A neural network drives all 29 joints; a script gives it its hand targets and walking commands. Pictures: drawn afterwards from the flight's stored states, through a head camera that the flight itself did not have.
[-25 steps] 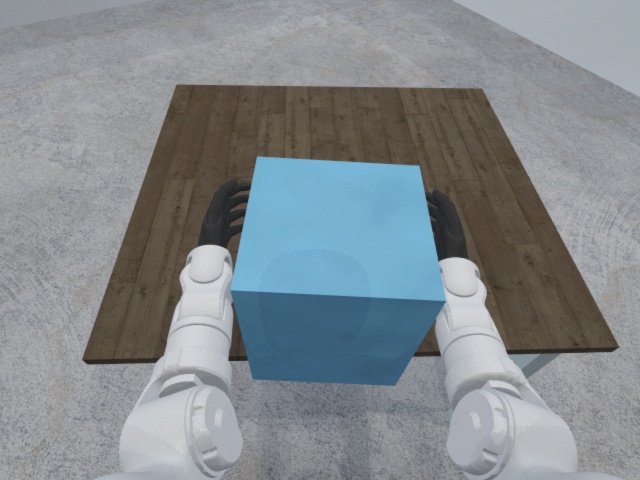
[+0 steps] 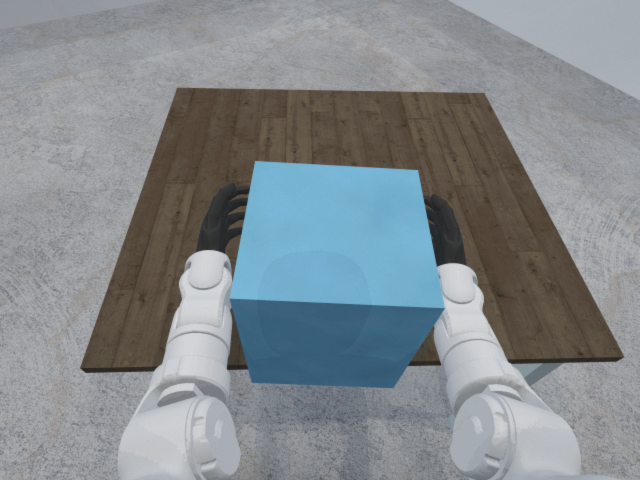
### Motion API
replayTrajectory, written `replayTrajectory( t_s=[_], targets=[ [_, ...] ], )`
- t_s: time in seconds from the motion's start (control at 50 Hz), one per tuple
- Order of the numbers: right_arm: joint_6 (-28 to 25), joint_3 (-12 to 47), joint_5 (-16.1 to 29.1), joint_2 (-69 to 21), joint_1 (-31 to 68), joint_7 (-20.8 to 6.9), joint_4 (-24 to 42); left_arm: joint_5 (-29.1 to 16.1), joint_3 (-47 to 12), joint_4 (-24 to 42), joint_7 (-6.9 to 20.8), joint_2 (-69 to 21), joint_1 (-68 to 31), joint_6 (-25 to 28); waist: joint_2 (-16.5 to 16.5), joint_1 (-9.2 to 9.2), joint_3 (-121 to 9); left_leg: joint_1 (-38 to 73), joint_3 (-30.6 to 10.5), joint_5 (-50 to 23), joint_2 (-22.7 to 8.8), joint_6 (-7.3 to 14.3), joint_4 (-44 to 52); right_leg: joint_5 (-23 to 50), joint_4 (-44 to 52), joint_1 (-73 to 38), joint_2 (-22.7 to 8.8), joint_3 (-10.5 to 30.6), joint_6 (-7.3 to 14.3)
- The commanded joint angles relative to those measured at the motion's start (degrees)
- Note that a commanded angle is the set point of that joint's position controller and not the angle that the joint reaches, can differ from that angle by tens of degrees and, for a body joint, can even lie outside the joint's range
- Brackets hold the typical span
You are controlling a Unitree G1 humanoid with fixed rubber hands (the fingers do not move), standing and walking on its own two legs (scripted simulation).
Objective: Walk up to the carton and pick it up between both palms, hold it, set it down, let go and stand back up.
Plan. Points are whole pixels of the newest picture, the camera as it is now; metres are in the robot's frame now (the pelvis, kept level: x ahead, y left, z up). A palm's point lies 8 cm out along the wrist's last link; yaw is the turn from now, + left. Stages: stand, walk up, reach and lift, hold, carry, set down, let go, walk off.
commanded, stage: reach and lift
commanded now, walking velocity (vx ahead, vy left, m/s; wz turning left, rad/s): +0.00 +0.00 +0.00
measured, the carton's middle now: (329, 283) +0.37 +0.03 +0.01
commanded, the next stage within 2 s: none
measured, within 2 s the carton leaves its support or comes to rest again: leaves its support in 0.60 s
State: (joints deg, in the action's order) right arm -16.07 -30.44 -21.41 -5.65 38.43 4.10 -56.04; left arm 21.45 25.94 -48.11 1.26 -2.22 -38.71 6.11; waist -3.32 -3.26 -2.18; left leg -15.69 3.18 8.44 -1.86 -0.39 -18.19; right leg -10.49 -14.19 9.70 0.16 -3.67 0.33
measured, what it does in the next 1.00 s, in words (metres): stands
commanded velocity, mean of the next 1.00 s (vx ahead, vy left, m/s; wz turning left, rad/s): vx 0.00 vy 0.00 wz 0.00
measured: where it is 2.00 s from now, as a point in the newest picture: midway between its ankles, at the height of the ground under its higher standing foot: outside the picture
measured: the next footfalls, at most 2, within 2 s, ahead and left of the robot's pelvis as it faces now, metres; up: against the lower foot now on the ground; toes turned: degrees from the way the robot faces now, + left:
none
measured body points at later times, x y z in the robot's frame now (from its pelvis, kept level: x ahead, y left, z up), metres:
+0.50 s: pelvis -0.02 -0.01 +0.00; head +0.00 +0.03 +0.45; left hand +0.38 +0.18 +0.07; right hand +0.38 -0.13 +0.08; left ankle +0.00 +0.12 -0.75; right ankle -0.04 -0.11 -0.75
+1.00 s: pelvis -0.02 +0.00 +0.00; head -0.03 +0.05 +0.45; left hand +0.38 +0.18 +0.14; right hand +0.38 -0.13 +0.12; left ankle +0.00 +0.12 -0.75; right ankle -0.04 -0.11 -0.75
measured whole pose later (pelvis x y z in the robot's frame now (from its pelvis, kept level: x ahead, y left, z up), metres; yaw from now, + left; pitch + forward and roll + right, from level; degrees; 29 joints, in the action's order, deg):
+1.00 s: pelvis -0.02 +0.00 +0.00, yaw +0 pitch -3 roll -1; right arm -7.9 -11.6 -1.9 -1.0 36.3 8.0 -48.8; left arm 18.6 18.6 -30.0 0.8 -2.1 -37.9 -12.9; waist -5.0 -0.9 1.1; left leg -6.5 3.2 8.1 -1.9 -0.2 -17.9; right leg -9.4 -12.4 -0.3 0.2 -3.8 0.2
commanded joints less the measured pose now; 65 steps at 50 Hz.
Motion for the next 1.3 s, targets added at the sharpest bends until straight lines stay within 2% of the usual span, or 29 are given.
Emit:
replayTrajectory(
  t_s=[0.0,0.08,0.14,0.24,0.32,0.38,0.4,0.42,0.46,0.5,0.54,0.56,0.58,0.62,0.68,0.7,0.74,0.84,0.9,0.98,1.08,1.2,1.28],
  targets=[
    [-5.4,17.1,-2.9,-27.3,30.8,-6.6,2.0,0.1,-15.3,0.8,4.2,-29.7,-27.1,1.8,4.7,0.28,-27.1,12.7,4.4,-29.8,1.0,-2.7,-2.2,23.4,-2.3,-9.4,1.4,-2.3,-1.2],
    [-10.0,18.3,-4.2,-28.1,34.7,-6.2,3.2,-0.7,-16.5,2.2,3.7,-31.1,-31.6,5.8,4.3,0.16,-32.9,11.5,4.6,-31.8,0.6,-3.1,-2.5,28.4,-3.5,-11.6,1.1,-2.4,-1.1],
    [-13.9,18.6,-5.9,-28.1,36.0,-5.8,1.9,0.4,-15.6,0.9,3.4,-31.0,-32.5,9.2,3.2,-0.19,-34.0,10.1,4.7,-31.5,0.4,-2.8,-1.9,31.8,-4.0,-13.7,0.5,-2.4,-1.4],
    [-17.6,17.0,-8.3,-26.1,34.1,-4.8,-4.4,4.4,-10.4,-3.2,4.5,-28.9,-30.2,10.9,0.2,-0.73,-26.0,6.5,5.3,-23.3,0.4,-1.1,1.7,29.6,-3.2,-16.8,-1.0,-2.1,-2.3],
    [-14.6,15.6,-7.0,-24.5,31.2,-3.9,-8.3,5.7,-7.5,-4.2,5.9,-26.4,-28.7,7.1,-0.7,-0.66,-16.9,6.9,6.0,-14.0,0.9,0.4,4.9,19.6,-0.6,-15.3,-1.5,-1.8,-2.5],
    [-12.0,15.3,-5.3,-24.2,31.6,-3.5,-7.1,4.6,-8.9,-1.5,6.0,-26.4,-30.6,4.0,0.6,-0.28,-16.0,9.3,6.5,-11.3,1.3,0.4,5.4,12.7,1.2,-12.2,-1.2,-1.9,-2.1],
    [-6.1,17.3,-1.4,-25.7,27.5,-3.5,-9.0,4.6,-7.5,-5.9,6.7,-23.1,-27.8,-0.8,0.4,-1.7,-4.4,12.7,7.5,-6.1,1.8,1.8,6.4,12.1,2.6,-14.0,-2.3,0.2,-2.7],
    [-4.8,17.2,-0.6,-24.1,31.1,-3.4,-3.2,2.8,-8.8,-2.1,7.3,-24.6,-30.1,-2.8,0.2,-0.78,-8.2,10.5,8.0,-4.9,1.8,1.8,7.1,10.8,2.0,-13.2,-1.8,-0.2,-3.1],
    [-5.5,17.4,-0.5,-23.6,37.1,-3.0,-0.7,1.2,-12.0,0.3,6.8,-27.9,-34.1,-3.3,2.5,-1.0,-16.4,8.1,8.1,-6.0,1.9,0.5,6.4,9.6,1.9,-10.9,-1.3,-1.0,-2.0],
    [-8.3,19.3,0.3,-25.1,43.9,-3.5,4.0,-1.5,-16.9,5.3,4.8,-30.7,-40.6,0.0,6.9,-1.4,-32.6,13.4,7.4,-17.4,1.7,-2.1,2.2,12.4,1.1,-7.8,0.4,-1.9,-0.3],
    [-10.7,23.0,2.1,-26.6,44.3,-4.7,8.6,-3.7,-23.6,9.1,1.5,-33.5,-41.4,3.3,11.1,-0.88,-46.1,22.7,5.0,-31.0,0.7,-4.4,-2.7,17.9,0.7,-3.0,2.1,-3.1,1.4],
    [-10.7,24.2,2.4,-26.9,41.9,-5.1,9.0,-3.7,-25.3,9.8,0.1,-33.7,-39.3,4.2,12.1,-0.27,-47.7,25.3,4.2,-33.9,0.6,-4.5,-4.0,18.3,1.0,-2.3,2.3,-3.2,1.9],
    [-9.8,24.9,3.0,-26.8,39.7,-5.1,8.2,-3.6,-26.0,9.3,-0.4,-33.3,-37.0,4.1,11.6,0.31,-46.0,26.5,3.6,-33.9,0.6,-4.2,-4.5,18.3,1.4,-2.2,2.2,-3.1,1.9],
    [-6.7,25.9,4.3,-26.3,36.2,-5.0,5.1,-3.1,-25.1,6.5,0.8,-31.7,-33.0,1.5,8.7,1.25,-37.7,25.2,3.2,-30.1,1.0,-2.9,-3.8,19.0,1.3,-5.0,1.6,-2.5,0.5],
    [-1.1,26.9,6.6,-24.1,30.7,-3.8,1.0,-1.3,-19.7,2.8,5.2,-29.2,-26.3,-5.6,2.4,1.1,-19.3,18.0,3.9,-18.1,1.5,-0.7,0.8,17.5,1.5,-10.6,0.1,-1.5,-1.6],
    [0.5,26.9,7.7,-23.3,29.9,-3.5,1.4,-1.0,-18.0,3.0,6.3,-28.5,-24.9,-8.1,0.9,0.93,-15.5,16.6,4.3,-15.4,1.6,-0.3,2.3,16.9,1.4,-11.7,0.1,-1.5,-2.2],
    [2.5,27.6,10.1,-21.8,31.6,-3.1,4.3,-1.5,-17.2,5.9,7.6,-28.4,-24.4,-12.2,-0.2,1.19,-13.5,15.9,4.7,-15.6,1.8,-0.4,2.9,17.3,1.2,-12.9,0.7,-2.0,-2.8],
    [2.3,33.3,15.7,-20.8,40.3,-2.7,17.0,-4.2,-23.9,15.7,7.8,-32.0,-26.4,-17.0,2.7,2.16,-20.6,22.6,3.6,-30.4,1.6,-2.7,-1.9,21.1,0.9,-12.0,2.8,-3.0,-1.7],
    [3.1,36.4,18.3,-20.3,40.9,-2.2,21.6,-5.6,-28.0,19.8,6.8,-32.2,-26.4,-18.4,4.8,2.68,-22.7,25.8,2.4,-33.1,1.6,-3.2,-3.4,20.7,1.0,-10.7,3.0,-3.2,-1.1],
    [6.5,37.5,20.3,-18.7,37.3,-1.7,21.8,-5.8,-29.6,22.7,6.4,-30.6,-25.1,-21.6,5.7,3.77,-18.8,26.8,1.6,-26.8,1.9,-2.7,-2.5,14.9,2.0,-8.5,2.2,-2.8,-1.2],
    [10.1,36.5,21.5,-17.7,37.2,-1.5,22.8,-6.1,-29.0,24.7,7.5,-29.0,-25.8,-25.8,5.5,4.72,-15.8,23.9,1.7,-16.7,2.6,-1.7,-0.1,9.2,2.3,-8.1,1.3,-2.4,-1.7],
    [12.1,37.7,23.2,-18.3,42.5,-1.4,27.7,-7.5,-30.1,26.5,7.7,-29.7,-28.1,-28.9,5.1,4.92,-18.2,24.2,1.2,-13.8,2.7,-1.0,-0.1,9.0,1.6,-8.4,1.4,-2.6,-1.9],
    [14.5,37.8,23.8,-18.3,42.5,-1.2,27.6,-6.9,-28.1,26.4,8.1,-28.7,-27.4,-31.6,3.3,5.03,-15.5,23.1,1.1,-9.8,2.8,0.3,1.1,7.0,1.6,-8.4,1.4,-2.4,-2.4]
  ],
)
